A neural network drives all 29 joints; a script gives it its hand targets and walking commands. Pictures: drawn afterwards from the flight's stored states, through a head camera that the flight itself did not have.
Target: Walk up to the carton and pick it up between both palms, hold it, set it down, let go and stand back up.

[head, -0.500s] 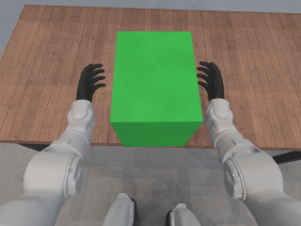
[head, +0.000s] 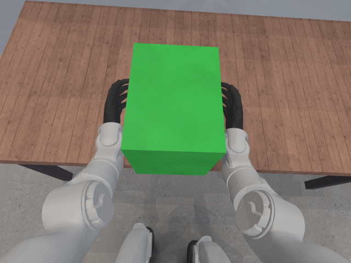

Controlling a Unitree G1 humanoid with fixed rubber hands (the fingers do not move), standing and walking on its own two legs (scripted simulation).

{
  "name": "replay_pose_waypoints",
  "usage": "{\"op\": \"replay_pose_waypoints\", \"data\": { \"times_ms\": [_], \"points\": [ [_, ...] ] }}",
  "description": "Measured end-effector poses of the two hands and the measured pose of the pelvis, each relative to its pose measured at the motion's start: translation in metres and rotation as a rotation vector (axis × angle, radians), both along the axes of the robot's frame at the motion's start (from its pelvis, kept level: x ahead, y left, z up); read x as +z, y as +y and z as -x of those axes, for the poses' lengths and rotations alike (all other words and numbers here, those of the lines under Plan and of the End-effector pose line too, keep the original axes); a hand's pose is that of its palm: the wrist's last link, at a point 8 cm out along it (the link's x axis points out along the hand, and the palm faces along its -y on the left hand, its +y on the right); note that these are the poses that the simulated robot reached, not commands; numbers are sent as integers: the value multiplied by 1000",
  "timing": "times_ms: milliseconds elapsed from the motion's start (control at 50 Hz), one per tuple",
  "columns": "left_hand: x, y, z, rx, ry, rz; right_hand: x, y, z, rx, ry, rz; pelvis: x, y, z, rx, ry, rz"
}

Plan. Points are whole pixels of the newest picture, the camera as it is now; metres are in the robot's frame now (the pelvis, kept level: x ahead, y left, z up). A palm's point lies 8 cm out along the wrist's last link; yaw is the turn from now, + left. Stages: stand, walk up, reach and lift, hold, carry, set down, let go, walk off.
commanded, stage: reach and lift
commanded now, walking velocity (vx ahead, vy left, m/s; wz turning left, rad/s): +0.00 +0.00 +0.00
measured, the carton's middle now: (173, 116) +0.45 +0.04 -0.04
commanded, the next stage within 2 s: none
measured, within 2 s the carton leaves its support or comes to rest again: neither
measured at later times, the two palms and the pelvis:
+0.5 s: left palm (113, 117) +0.42 +0.18 -0.02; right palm (232, 120) +0.44 -0.10 -0.01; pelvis +0.01 +0.00 +0.01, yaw +0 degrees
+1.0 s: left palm (113, 117) +0.42 +0.18 -0.02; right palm (232, 121) +0.43 -0.10 -0.01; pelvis +0.01 -0.01 +0.01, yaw +1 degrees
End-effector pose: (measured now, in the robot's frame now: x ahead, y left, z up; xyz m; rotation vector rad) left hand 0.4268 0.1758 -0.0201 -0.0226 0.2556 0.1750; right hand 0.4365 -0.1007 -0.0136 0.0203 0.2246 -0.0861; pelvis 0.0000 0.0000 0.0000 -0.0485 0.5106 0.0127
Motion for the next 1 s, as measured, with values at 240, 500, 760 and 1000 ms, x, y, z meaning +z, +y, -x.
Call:
{"op": "replay_pose_waypoints", "data": {
  "times_ms": [240, 500, 760, 1000],
  "points": [
    [0, 0, 4, 12, 1, -7, 2, 1, 1, 30, 7, 47, 9, 1, 0, -4, 15, -5],
    [0, 0, 4, 11, 1, -9, 2, 1, 1, 28, 11, 47, 11, 0, -7, 4, 8, -8],
    [0, 1, 4, 11, -1, -3, 2, 1, 2, 26, 10, 35, 8, -3, -12, 9, 5, -10],
    [-1, 1, 5, 14, -3, 13, 1, 1, 2, 25, 3, 29, 5, -5, -13, 11, 8, -12]
  ]
}}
